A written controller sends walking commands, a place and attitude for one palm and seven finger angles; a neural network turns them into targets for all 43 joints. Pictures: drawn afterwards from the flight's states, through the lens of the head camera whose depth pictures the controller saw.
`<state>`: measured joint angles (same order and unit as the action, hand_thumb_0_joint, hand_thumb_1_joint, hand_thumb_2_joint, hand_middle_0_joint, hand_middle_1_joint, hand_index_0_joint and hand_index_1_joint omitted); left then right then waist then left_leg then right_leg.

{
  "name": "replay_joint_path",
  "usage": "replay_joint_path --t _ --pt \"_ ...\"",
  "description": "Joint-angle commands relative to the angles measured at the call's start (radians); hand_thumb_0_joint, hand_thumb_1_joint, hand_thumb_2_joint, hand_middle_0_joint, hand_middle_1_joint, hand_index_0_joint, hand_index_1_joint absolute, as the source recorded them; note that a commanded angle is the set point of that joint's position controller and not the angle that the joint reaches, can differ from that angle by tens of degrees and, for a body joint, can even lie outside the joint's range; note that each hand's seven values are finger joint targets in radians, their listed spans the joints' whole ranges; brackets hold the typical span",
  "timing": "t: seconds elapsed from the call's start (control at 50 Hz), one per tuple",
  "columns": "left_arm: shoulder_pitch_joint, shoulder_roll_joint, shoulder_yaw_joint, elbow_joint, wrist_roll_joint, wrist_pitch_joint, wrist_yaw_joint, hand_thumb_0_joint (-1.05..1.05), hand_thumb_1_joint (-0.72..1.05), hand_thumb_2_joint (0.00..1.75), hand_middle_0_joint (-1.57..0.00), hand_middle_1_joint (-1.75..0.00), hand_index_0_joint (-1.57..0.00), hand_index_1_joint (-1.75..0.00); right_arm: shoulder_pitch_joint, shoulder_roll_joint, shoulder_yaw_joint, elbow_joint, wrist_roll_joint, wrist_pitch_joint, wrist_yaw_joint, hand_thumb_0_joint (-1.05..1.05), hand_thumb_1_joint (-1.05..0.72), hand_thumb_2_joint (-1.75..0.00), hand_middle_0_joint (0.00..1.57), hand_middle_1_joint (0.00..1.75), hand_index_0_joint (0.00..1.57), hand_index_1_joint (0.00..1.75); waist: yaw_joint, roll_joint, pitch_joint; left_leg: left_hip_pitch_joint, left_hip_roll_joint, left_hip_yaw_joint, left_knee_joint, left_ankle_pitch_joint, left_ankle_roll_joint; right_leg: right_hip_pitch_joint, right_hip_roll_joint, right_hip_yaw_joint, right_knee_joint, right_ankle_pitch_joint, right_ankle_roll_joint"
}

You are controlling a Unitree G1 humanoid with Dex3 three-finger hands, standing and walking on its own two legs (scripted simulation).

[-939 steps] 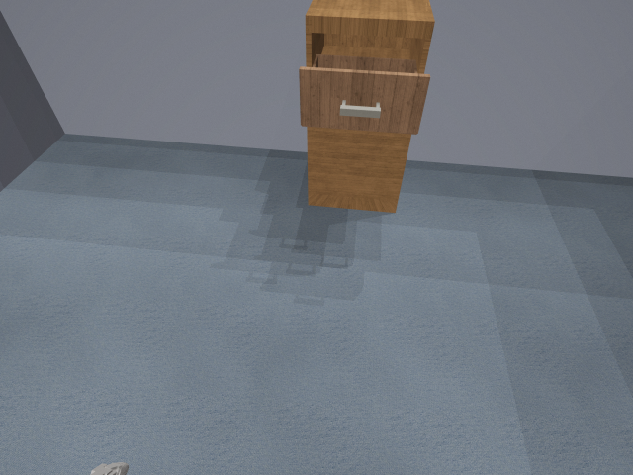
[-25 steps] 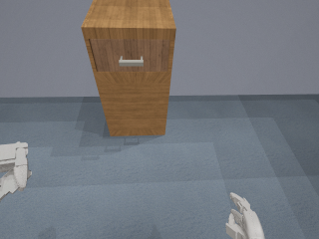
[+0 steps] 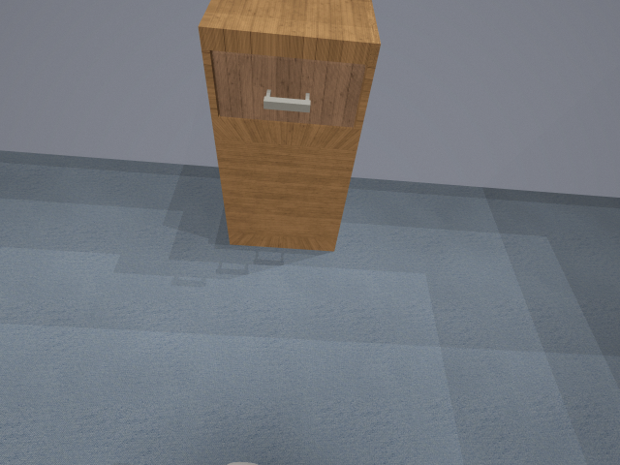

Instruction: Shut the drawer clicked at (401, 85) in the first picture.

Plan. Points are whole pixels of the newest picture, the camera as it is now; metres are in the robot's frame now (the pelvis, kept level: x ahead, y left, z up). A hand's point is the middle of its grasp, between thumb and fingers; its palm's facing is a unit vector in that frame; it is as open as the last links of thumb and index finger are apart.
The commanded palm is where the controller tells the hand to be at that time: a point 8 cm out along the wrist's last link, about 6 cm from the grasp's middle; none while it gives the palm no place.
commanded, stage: let the arm hang, fingers relaxed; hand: left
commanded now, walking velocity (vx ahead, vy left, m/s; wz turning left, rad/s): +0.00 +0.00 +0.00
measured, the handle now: (287, 99) +0.94 +0.12 -0.07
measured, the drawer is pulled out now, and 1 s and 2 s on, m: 0.00 0.00 0.00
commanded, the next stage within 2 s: look to check the result in 0.66 s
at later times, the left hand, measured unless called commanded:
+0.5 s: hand out of the picture +0.09 +0.21 -0.16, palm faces -0.03 -0.96 -0.28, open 7.3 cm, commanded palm none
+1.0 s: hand out of the picture +0.10 +0.19 -0.15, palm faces -0.03 -0.95 -0.30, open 7.4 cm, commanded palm none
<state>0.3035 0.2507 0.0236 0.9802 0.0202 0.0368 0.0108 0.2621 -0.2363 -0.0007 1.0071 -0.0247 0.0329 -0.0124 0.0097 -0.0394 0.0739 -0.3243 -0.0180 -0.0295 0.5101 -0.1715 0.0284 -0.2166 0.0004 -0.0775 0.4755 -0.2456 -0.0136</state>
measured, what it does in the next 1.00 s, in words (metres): shifts its weight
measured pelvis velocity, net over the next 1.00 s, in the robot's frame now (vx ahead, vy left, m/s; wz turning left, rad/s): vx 0.05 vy -0.03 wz -0.03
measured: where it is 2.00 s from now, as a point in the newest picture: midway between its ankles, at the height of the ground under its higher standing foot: outside the picture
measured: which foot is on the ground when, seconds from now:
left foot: down 0.00-1.00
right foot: down 0.00-1.00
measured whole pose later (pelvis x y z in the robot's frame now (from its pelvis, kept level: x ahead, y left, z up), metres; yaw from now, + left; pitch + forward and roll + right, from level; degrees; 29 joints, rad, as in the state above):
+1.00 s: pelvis +0.05 -0.03 +0.01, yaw -2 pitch -1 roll +0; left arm 0.16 0.26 0.02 1.14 0.01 -0.01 0.02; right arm 0.15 -0.26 -0.01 1.14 -0.02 0.00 -0.03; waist -0.01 0.02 0.05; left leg -0.16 0.00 0.00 0.35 -0.17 -0.01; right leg -0.07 0.02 -0.05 0.34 -0.25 -0.04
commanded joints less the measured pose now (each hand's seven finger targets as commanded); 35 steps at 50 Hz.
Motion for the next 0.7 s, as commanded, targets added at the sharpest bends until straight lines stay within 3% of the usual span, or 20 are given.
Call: replay_joint_path --t 0.0,0.14,0.18,0.48,0.6,0.68 --pt "-0.02 0.155 0.03 -0.005 0.001 -0.042 0.0 0.0 0.9 0.9 -0.48 -0.6 -0.48 -0.6 -0.032 -0.168 -0.054 -0.053 0.005 -0.028 -0.012 0.0 -0.9 -0.9 0.2 0.3 0.2 0.3 -0.01 0.123 -0.044 0.011 0.105 -0.157 -0.192 -0.253 0.026 0.001 -0.082 0.129 -0.136 -0.16 -0.05" --pt "-0.046 0.156 0.02 0.077 -0.005 -0.048 0.003 0.0 0.9 0.9 -0.2 -0.3 -0.2 -0.3 -0.007 -0.166 -0.052 0.022 0.007 -0.037 -0.014 0.0 -0.9 -0.9 0.2 0.3 0.2 0.3 -0.017 0.016 -0.012 0.074 0.108 -0.131 -0.188 -0.138 0.026 -0.029 -0.103 0.137 -0.172 -0.149 -0.051" --pt "-0.053 0.159 0.02 0.088 -0.005 -0.048 0.004 0.0 0.9 0.9 -0.2 -0.3 -0.2 -0.3 -0.008 -0.167 -0.053 0.035 0.007 -0.037 -0.014 0.0 -0.9 -0.9 0.2 0.3 0.2 0.3 -0.016 -0.006 -0.006 0.082 0.108 -0.123 -0.189 -0.129 0.025 -0.036 -0.106 0.137 -0.179 -0.155 -0.048" --pt "-0.126 0.17 0.02 0.106 -0.009 -0.058 0.009 0.0 0.9 0.9 -0.2 -0.3 -0.2 -0.3 -0.079 -0.167 -0.038 0.082 0.007 -0.056 -0.015 0.0 -0.9 -0.9 0.2 0.3 0.2 0.3 -0.008 0.065 -0.057 0.145 0.121 -0.1 -0.195 0.118 0.015 0.057 -0.115 0.13 -0.165 0.06 -0.034" --pt "-0.148 0.174 0.026 0.1 -0.009 -0.062 0.01 0.0 0.9 0.9 -0.2 -0.3 -0.2 -0.3 -0.092 -0.178 -0.039 0.082 0.008 -0.06 -0.019 0.0 -0.9 -0.9 0.2 0.3 0.2 0.3 -0.01 0.055 -0.087 0.175 0.124 -0.091 -0.183 0.205 0.01 0.093 -0.118 0.129 -0.168 0.145 -0.032" --pt "-0.155 0.169 0.025 0.101 -0.01 -0.064 0.011 0.0 0.9 0.9 -0.2 -0.3 -0.2 -0.3 -0.101 -0.173 -0.038 0.085 0.008 -0.058 -0.02 0.0 -0.9 -0.9 0.2 0.3 0.2 0.3 -0.014 0.05 -0.084 0.189 0.124 -0.081 -0.185 0.197 0.004 0.097 -0.123 0.129 -0.183 0.162 -0.032"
